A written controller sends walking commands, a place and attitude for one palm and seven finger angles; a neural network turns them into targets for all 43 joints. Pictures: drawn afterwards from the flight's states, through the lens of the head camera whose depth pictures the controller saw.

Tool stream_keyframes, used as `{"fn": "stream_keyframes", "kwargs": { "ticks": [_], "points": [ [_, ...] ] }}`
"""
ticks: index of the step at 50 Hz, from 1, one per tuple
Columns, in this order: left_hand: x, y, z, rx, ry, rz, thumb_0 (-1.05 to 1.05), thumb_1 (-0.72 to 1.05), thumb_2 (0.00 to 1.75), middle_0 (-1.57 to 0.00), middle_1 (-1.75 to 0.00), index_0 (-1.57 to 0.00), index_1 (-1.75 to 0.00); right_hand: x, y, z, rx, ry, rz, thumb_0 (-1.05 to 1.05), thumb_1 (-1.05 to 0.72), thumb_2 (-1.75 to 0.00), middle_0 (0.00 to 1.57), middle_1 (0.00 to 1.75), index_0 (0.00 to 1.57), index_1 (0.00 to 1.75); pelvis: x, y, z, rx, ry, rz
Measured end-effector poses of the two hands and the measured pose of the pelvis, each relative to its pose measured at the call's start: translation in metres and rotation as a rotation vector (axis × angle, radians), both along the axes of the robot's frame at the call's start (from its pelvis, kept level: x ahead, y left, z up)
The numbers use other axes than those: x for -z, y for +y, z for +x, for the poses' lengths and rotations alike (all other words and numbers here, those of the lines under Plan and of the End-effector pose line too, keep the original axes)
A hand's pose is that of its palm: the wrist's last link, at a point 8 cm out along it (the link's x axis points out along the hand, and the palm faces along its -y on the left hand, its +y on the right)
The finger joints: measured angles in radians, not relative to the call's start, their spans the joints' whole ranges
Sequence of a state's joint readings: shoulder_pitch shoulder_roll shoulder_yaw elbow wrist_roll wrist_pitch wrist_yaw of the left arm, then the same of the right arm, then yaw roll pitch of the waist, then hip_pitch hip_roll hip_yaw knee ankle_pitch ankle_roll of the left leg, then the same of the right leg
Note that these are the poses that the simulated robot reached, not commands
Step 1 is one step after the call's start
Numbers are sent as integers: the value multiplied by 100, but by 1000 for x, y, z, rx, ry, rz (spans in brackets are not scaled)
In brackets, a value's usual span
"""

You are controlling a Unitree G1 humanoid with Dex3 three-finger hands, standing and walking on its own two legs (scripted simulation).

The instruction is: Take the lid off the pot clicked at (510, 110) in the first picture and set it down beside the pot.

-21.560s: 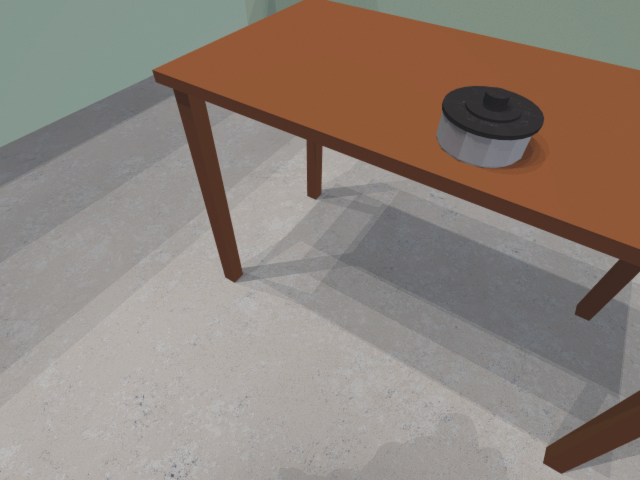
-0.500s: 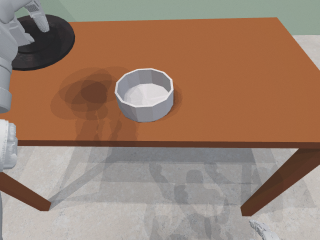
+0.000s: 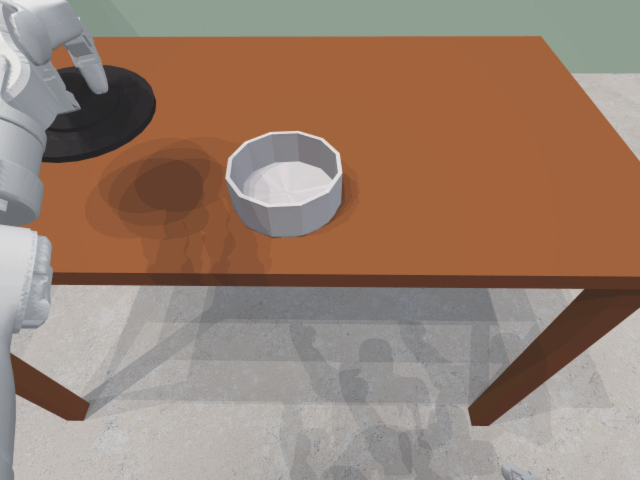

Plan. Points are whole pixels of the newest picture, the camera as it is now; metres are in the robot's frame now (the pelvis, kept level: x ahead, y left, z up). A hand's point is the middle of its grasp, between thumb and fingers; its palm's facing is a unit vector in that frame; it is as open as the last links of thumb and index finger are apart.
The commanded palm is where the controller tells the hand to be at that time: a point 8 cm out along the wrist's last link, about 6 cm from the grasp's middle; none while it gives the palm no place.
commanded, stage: lower the lid onto the table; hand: left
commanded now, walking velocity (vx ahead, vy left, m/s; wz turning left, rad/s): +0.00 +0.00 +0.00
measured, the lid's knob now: (68, 89) +0.49 +0.28 +0.24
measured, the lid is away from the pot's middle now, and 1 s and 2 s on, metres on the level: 0.24 0.23 0.24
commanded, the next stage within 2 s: none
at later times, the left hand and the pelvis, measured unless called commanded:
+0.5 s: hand (78, 121) +0.46 +0.27 +0.22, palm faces -0.27 -0.14 -0.95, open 6.8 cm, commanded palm +0.45 +0.28 +0.29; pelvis +0.01 +0.00 +0.00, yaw -1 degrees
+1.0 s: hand (92, 145) +0.46 +0.27 +0.19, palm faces -0.37 -0.14 -0.92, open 6.8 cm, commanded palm +0.47 +0.28 +0.26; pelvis +0.01 +0.00 +0.00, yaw -1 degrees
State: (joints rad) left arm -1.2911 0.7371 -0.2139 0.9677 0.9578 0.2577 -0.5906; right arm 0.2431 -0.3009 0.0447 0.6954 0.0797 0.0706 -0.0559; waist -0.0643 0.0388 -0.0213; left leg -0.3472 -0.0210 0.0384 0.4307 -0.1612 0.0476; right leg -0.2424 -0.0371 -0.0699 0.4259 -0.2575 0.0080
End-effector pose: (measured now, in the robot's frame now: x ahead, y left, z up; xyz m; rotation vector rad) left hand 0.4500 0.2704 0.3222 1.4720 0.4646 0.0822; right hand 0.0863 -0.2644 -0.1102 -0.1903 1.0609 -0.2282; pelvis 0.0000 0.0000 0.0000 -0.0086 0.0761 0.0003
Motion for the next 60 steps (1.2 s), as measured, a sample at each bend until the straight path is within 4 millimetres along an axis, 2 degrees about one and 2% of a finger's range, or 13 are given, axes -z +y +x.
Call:
{"fn": "stream_keyframes", "kwargs": {
  "ticks": [6, 11, 19, 26, 33, 41, 53, 60],
  "points": [
    [8, -6, 12, 17, 11, -28, 5, 26, 93, -64, -98, -74, -94, 4, -4, -12, 39, 34, 5, 1, -91, -90, 20, 30, 20, 30, 0, 2, 5, 16, 9, 2],
    [18, -6, 16, 25, 26, -44, 5, 26, 93, -64, -98, -74, -95, 3, -3, -12, 55, 34, 13, 1, -91, -90, 20, 30, 20, 30, 0, 3, 9, 25, 12, 3],
    [29, -7, 11, 53, 18, -34, 5, 26, 93, -64, -98, -74, -95, 0, -1, 9, 32, -9, 24, 1, -91, -90, 20, 30, 20, 30, 0, 2, 11, 22, 10, 2],
    [41, 3, 2, 28, 52, -35, 5, 26, 93, -64, -98, -74, -95, -6, 0, 31, 3, -54, 20, 1, -91, -90, 20, 30, 20, 30, 0, 0, 8, 15, 1, 0],
    [53, 14, -5, 6, 85, -29, 5, 26, 93, -64, -98, -74, -95, -10, 0, 37, -16, -59, 1, 1, -91, -90, 20, 30, 20, 30, 0, -2, 5, 4, -3, -3],
    [63, 13, -2, 32, 105, -29, 5, 26, 93, -64, -98, -74, -95, -6, 0, 24, -7, -24, -15, 1, -91, -90, 20, 30, 20, 30, 1, 0, 3, -1, 1, -7],
    [81, 5, 21, 75, 150, -55, 5, 26, 93, -64, -98, -74, -95, 1, 0, -17, 72, 73, -23, 1, -91, -90, 20, 30, 20, 30, 1, 6, 7, 18, 24, -7],
    [95, 7, 33, 88, 174, -62, 5, 26, 93, -63, -98, -74, -95, 1, -2, -35, 115, 123, -32, 1, -91, -90, 20, 30, 20, 30, 1, 9, 11, 32, 43, -8]
  ]
}}
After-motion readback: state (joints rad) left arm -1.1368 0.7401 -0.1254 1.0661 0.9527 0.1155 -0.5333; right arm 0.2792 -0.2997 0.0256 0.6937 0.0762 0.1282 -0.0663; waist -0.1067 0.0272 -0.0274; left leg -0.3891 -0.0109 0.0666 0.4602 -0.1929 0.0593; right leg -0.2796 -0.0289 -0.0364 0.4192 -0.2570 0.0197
